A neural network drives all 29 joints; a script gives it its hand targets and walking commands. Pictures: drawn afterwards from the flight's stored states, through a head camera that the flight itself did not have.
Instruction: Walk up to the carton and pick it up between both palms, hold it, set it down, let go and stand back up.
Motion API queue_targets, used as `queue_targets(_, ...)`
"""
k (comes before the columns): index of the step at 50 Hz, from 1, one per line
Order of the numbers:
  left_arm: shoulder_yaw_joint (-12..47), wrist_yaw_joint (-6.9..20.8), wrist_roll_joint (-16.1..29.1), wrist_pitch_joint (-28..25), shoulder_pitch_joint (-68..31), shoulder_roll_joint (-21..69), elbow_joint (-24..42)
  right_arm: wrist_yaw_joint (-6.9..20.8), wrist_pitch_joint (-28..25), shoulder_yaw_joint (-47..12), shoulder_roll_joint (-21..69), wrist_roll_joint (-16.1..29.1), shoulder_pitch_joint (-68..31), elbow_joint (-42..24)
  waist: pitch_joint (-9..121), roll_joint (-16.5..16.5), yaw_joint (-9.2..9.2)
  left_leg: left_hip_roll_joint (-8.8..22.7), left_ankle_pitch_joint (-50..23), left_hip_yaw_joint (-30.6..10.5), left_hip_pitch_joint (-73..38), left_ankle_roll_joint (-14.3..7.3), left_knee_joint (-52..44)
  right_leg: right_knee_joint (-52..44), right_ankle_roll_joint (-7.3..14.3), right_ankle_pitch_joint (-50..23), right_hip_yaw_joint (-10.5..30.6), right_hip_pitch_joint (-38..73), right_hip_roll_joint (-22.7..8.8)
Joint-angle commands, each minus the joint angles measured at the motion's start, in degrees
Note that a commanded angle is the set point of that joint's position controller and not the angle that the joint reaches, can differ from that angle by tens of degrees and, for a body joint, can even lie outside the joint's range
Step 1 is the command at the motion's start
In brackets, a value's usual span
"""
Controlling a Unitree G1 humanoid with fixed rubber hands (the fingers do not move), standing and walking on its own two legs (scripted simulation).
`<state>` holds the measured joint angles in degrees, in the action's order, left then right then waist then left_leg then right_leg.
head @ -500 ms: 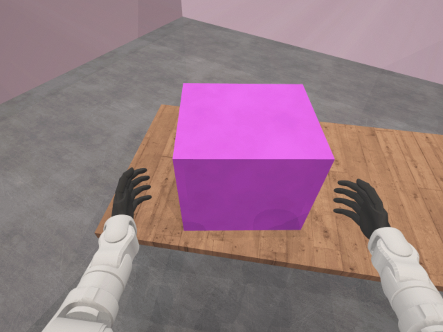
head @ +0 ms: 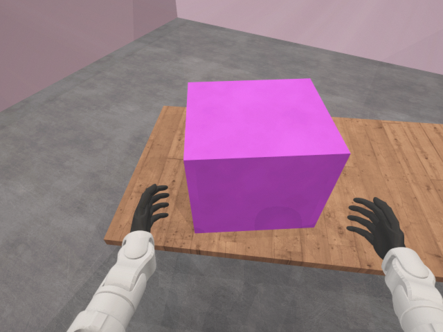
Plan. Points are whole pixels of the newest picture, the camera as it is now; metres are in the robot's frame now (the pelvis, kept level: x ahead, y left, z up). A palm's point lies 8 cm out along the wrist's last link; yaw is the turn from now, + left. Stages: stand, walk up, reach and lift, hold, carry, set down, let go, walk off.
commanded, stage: set down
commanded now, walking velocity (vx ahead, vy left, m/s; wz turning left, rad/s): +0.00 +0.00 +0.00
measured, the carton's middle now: (252, 156) +0.51 -0.06 +0.02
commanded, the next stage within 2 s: let go in 1.64 s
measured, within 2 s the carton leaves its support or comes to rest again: neither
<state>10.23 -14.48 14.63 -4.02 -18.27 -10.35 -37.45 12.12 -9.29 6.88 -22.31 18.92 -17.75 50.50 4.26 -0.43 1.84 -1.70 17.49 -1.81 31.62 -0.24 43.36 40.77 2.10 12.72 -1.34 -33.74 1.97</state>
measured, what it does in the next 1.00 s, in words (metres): shifts its weight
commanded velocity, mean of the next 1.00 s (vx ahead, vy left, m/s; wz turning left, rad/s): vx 0.00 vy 0.00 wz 0.00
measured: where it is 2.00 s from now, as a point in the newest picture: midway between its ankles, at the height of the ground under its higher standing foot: outside the picture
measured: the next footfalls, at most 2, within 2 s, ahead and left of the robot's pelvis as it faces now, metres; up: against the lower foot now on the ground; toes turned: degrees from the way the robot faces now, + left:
none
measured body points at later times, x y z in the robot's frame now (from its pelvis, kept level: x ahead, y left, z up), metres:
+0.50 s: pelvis +0.09 +0.00 +0.03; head +0.07 +0.01 +0.48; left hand +0.28 +0.17 -0.01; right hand +0.26 -0.29 -0.01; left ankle +0.05 +0.11 -0.71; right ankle +0.08 -0.09 -0.71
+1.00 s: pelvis +0.07 +0.00 +0.03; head +0.04 +0.02 +0.48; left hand +0.24 +0.18 -0.02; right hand +0.22 -0.28 +0.00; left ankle +0.05 +0.11 -0.71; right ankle +0.08 -0.09 -0.71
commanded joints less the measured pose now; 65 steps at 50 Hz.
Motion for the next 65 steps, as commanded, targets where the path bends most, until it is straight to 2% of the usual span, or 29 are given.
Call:
queue_targets(1,-7.8,2.1,-5.8,0.7,-9.0,-1.0,15.9,0.3,-3.7,-1.6,-18.4,3.1,-13.8,-12.3,25.6,8.1,-3.16,2.2,-4.3,-0.8,-2.7,1.9,-15.1,-11.2,-1.2,-1.6,8.7,31.3,-3.1)
queue_targets(2,-7.4,1.9,-7.8,1.6,0.9,1.9,18.5,1.6,-3.8,-3.0,-18.6,5.6,-4.0,-10.7,20.3,6.4,-4.63,2.2,-6.9,-1.8,-5.6,1.9,-16.6,-12.7,-0.5,-1.2,7.4,32.8,-2.4)
queue_targets(4,-6.4,2.2,-9.7,3.5,-4.7,2.2,15.2,2.4,-3.0,-1.5,-20.2,5.7,-8.7,-4.9,15.3,0.1,-4.12,2.4,-2.6,-1.7,-6.1,3.3,-17.7,-14.9,1.5,1.3,5.8,27.8,-1.8)
queue_targets(5,-5.7,2.4,-11.8,4.2,14.2,5.0,23.2,3.0,-4.4,-2.5,-20.5,6.5,11.3,-5.1,12.1,-1.3,-1.91,2.9,-9.0,-2.5,-13.7,3.7,-19.6,-16.6,1.8,-7.8,5.1,31.4,-1.3)
queue_targets(7,-5.2,3.1,-12.6,3.2,7.8,4.3,22.4,3.6,-7.0,-2.3,-20.5,6.9,5.5,-3.9,9.5,-2.8,-1.03,2.9,-10.0,-2.3,-15.2,4.0,-20.1,-17.0,1.6,-12.3,3.6,28.7,-0.1)
queue_targets(8,-4.8,2.9,-12.5,2.4,-0.6,3.6,18.4,3.9,-7.8,-1.3,-20.2,5.5,-3.0,-3.8,9.0,-1.2,0.08,2.5,-6.1,-1.8,-11.8,3.8,-19.6,-16.0,1.6,-7.6,2.9,25.0,0.8)
queue_targets(9,-6.2,2.5,-12.2,1.2,4.9,2.7,22.8,3.6,-9.4,-1.4,-19.7,6.1,1.7,-9.9,10.4,1.1,-1.01,2.0,-7.7,-0.9,-11.7,3.3,-19.7,-16.9,0.8,-9.4,3.8,27.1,0.3)
queue_targets(10,-4.3,2.6,-12.2,-0.3,11.5,3.1,28.8,3.5,-11.0,-1.4,-19.3,6.2,7.7,-12.4,9.8,2.5,0.97,1.8,-11.0,-1.4,-15.0,3.4,-19.1,-16.9,0.4,-15.5,4.4,30.0,0.1)
queue_targets(11,-5.5,2.6,-11.6,-1.9,6.8,2.5,23.5,3.1,-11.7,-1.6,-17.9,5.9,3.4,-10.6,6.8,3.7,0.01,1.4,-7.4,-0.7,-9.2,2.7,-18.8,-16.5,-0.2,-11.0,5.9,29.5,-0.7)
queue_targets(13,-6.5,2.2,-12.6,-6.3,20.3,3.6,30.8,2.5,-15.7,-3.7,-15.9,6.5,15.8,-15.0,13.3,5.3,-0.51,1.0,-17.7,-0.1,-17.2,2.9,-19.4,-16.1,-0.8,-27.2,4.8,33.4,0.1)
queue_targets(15,-6.6,2.2,-12.5,-9.4,27.0,4.9,32.8,2.4,-18.1,-4.9,-15.5,8.4,20.4,-15.7,15.5,6.3,-2.67,1.4,-21.2,0.2,-17.9,3.0,-19.2,-15.3,-0.9,-31.8,5.7,37.6,-0.7)
queue_targets(16,-4.1,2.0,-12.3,-11.2,21.3,5.4,29.2,2.4,-18.1,-3.8,-15.1,7.4,16.5,-11.3,14.9,3.5,-1.31,1.3,-21.2,0.2,-16.1,3.3,-18.7,-14.4,-0.5,-30.9,5.2,34.5,-0.4)
queue_targets(18,-6.2,3.7,-13.3,-12.3,35.1,6.0,28.4,1.3,-19.6,-6.6,-14.6,7.7,27.1,-12.3,11.1,5.2,-2.05,0.8,-26.0,0.9,-18.8,3.4,-19.0,-15.9,-0.7,-39.0,6.3,38.6,-1.2)
queue_targets(23,-4.0,4.9,-11.6,-14.4,27.4,4.9,21.4,-0.3,-21.4,-5.1,-12.4,4.0,19.5,-11.8,3.3,6.0,-0.49,0.9,-14.4,0.9,-14.9,2.2,-20.8,-17.2,0.1,-26.1,7.2,33.2,-1.2)
queue_targets(24,-5.9,4.5,-12.7,-15.1,35.8,3.8,28.9,-0.9,-23.0,-5.3,-12.5,5.4,26.7,-18.1,4.8,4.8,-2.37,0.9,-17.4,1.7,-19.5,2.3,-21.1,-18.4,-0.1,-28.0,7.3,34.3,-1.5)
queue_targets(28,-6.2,4.2,-11.5,-17.0,31.2,2.1,24.5,-2.2,-24.0,-3.2,-11.9,2.9,23.9,-16.9,0.2,7.7,-1.32,0.7,-18.8,1.8,-19.1,1.7,-20.6,-17.4,-0.2,-28.3,5.6,32.0,-0.1)
queue_targets(31,-5.7,4.0,-12.9,-17.3,30.1,4.4,20.1,-1.6,-23.2,-5.1,-11.9,2.4,22.4,-13.6,-1.1,4.5,-1.74,0.9,-19.4,1.7,-17.7,1.7,-20.6,-16.5,0.0,-27.0,5.9,31.5,0.1)
queue_targets(33,-7.4,5.2,-13.7,-15.3,37.6,4.8,18.6,-2.1,-21.6,-7.8,-10.5,2.5,28.9,-12.3,-3.3,7.3,-3.61,0.8,-20.7,2.7,-21.2,1.4,-21.7,-19.0,-0.3,-28.7,6.6,33.2,-0.3)
queue_targets(39,-8.3,6.1,-14.2,-10.5,35.6,3.8,18.8,-2.4,-17.9,-7.1,-9.7,1.2,28.5,-13.2,-7.6,7.4,-3.05,0.6,-15.7,3.9,-23.0,0.7,-24.3,-22.2,-0.3,-22.2,7.7,32.2,-1.2)
queue_targets(40,-7.0,4.6,-13.8,-11.3,33.8,4.1,26.6,-1.9,-18.5,-4.2,-11.4,1.7,25.3,-18.8,-2.6,4.8,-2.84,1.8,-14.9,2.7,-22.7,1.5,-24.3,-21.9,0.4,-18.9,7.1,31.2,-1.1)
queue_targets(47,-6.7,3.4,-13.3,-8.6,27.7,2.6,28.7,-2.0,-13.1,-3.9,-8.5,-1.6,24.7,-23.0,-6.8,3.1,-3.30,2.3,-4.4,2.8,-20.1,0.4,-25.3,-24.0,0.9,0.5,7.9,28.2,-2.6)
queue_targets(48,-5.3,3.6,-12.4,-7.6,28.8,3.9,28.0,-2.0,-12.1,-3.2,-8.1,-2.2,26.8,-23.4,-6.3,4.2,-1.16,2.6,-2.9,2.5,-18.9,0.8,-24.8,-24.3,0.9,2.4,8.1,27.5,-2.5)
queue_targets(55,-5.7,3.4,-14.0,-1.1,27.5,3.1,25.2,-1.3,-7.0,-0.7,-7.6,-3.3,25.5,-20.5,-8.1,-1.9,-1.04,3.6,1.4,1.9,-16.2,1.6,-26.6,-22.2,2.2,3.8,7.4,27.2,-1.9)
queue_targets(56,-6.4,3.1,-12.5,-2.0,27.0,2.2,29.3,-1.5,-7.5,-0.2,-6.5,-3.6,25.2,-24.3,-4.3,0.4,-1.53,3.1,-0.7,1.9,-16.3,1.5,-24.9,-21.9,2.0,3.7,7.9,28.7,-2.6)
queue_targets(57,-7.1,4.6,-14.0,1.3,25.3,1.7,19.3,-2.1,-5.0,-1.1,-6.9,-6.1,22.9,-18.4,-9.1,1.7,-1.70,2.0,2.9,3.3,-16.6,1.4,-25.3,-23.8,1.5,10.2,9.4,26.1,-3.1)
queue_targets(58,-7.4,4.0,-12.3,0.3,26.8,0.8,27.4,-2.7,-5.7,-0.8,-5.3,-4.9,24.0,-27.3,-6.2,4.6,-2.22,2.5,0.0,3.2,-16.5,0.9,-24.9,-24.3,1.4,7.9,8.9,28.3,-3.1)
queue_targets(63,-6.3,5.0,-14.1,1.8,28.1,3.5,22.3,-2.4,-4.4,0.5,-6.9,-7.0,23.7,-24.1,-6.0,3.0,-1.25,2.9,-1.4,3.1,-17.7,1.0,-27.0,-23.3,1.3,2.2,4.7,28.2,-1.2)
queue_targets(64,-7.7,4.9,-13.7,2.4,26.5,3.3,21.8,-2.2,-3.7,-0.1,-6.9,-7.2,21.7,-25.3,-8.3,3.5,-3.20,2.8,-1.0,3.3,-17.0,1.3,-28.2,-23.3,1.3,3.1,3.6,27.3,-0.8)
queue_targets(65,-7.5,5.3,-12.9,2.8,27.8,2.4,22.0,-2.8,-3.6,0.7,-6.7,-8.6,23.7,-24.7,-6.9,6.2,-1.59,3.0,-2.9,3.1,-18.1,1.0,-27.6,-23.3,0.8,0.3,4.1,27.9,-1.3)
